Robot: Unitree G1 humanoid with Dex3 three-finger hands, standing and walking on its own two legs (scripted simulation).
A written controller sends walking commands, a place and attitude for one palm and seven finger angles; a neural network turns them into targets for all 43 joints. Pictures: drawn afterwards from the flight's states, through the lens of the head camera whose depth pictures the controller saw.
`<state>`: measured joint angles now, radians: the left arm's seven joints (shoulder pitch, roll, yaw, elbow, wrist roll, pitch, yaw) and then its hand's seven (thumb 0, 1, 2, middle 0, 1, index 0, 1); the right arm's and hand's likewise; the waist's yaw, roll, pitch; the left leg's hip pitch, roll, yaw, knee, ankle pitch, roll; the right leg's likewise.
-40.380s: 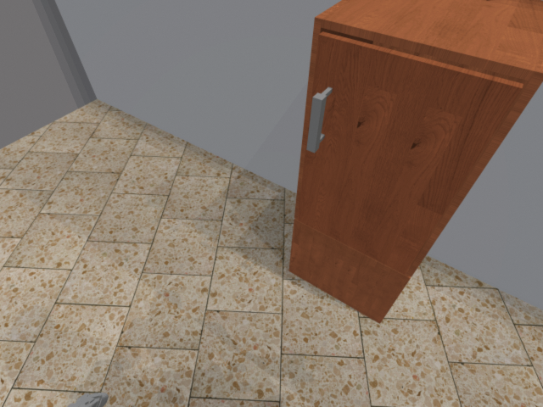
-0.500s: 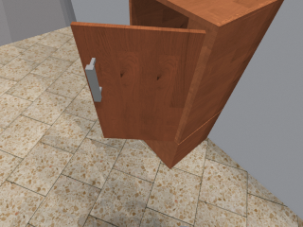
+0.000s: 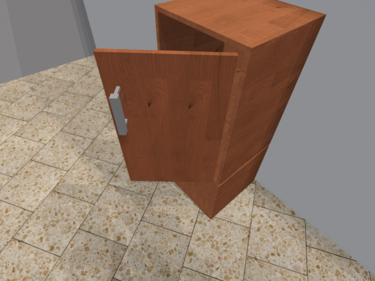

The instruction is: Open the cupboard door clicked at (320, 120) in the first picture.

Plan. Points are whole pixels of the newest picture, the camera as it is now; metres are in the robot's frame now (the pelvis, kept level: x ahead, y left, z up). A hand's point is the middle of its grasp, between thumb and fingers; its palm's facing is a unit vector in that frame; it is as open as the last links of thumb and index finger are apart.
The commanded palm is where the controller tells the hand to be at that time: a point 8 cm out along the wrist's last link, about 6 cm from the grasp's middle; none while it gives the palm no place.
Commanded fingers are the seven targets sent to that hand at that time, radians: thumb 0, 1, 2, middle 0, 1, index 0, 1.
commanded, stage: come to a stop and stand still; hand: left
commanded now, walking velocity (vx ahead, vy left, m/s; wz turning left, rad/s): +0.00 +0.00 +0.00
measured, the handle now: (120, 111) +0.56 +0.23 +0.04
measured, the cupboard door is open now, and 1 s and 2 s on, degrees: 48 48 48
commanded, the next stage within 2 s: look again from close up in 0.10 s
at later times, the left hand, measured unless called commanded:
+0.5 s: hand out of the picture -0.02 +0.18 -0.19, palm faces +0.04 -0.98 -0.18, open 7.4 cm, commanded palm none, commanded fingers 0.00 0.90 0.90 -0.20 -0.30 -0.20 -0.30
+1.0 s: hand out of the picture -0.07 +0.17 -0.19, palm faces +0.07 -0.99 -0.12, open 7.4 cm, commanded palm none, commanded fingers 0.00 0.90 0.90 -0.20 -0.30 -0.20 -0.30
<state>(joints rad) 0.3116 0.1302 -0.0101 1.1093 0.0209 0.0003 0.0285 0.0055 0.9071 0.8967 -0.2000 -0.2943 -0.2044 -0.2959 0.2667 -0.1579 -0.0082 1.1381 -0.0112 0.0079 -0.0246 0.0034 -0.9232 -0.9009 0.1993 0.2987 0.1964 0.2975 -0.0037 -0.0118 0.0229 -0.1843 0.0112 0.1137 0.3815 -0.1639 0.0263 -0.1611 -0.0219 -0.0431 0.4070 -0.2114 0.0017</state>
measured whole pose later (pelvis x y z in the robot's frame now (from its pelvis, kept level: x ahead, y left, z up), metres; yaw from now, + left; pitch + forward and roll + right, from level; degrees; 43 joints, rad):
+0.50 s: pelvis -0.03 +0.02 -0.01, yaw +2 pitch -2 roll -1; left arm 0.33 0.14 0.00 1.04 0.03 -0.01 0.04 0.01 0.91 0.90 -0.20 -0.29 -0.20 -0.30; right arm 0.33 -0.14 0.00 1.05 -0.03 0.01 -0.02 0.02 -0.93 -0.90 0.20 0.30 0.20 0.30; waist -0.02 0.01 0.00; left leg -0.31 0.00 0.09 0.55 -0.21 0.06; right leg -0.26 -0.05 -0.06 0.55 -0.25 0.01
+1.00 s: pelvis -0.02 +0.02 -0.01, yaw +2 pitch -2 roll -1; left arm 0.42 0.13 0.00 1.06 0.03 -0.01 0.01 0.01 0.91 0.90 -0.20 -0.29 -0.20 -0.30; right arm 0.32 -0.14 0.00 1.06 -0.02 -0.01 -0.01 0.01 -0.91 -0.90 0.20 0.30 0.20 0.30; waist 0.00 -0.02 -0.01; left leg -0.30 0.00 0.09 0.52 -0.23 0.06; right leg -0.25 -0.03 -0.05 0.52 -0.28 0.00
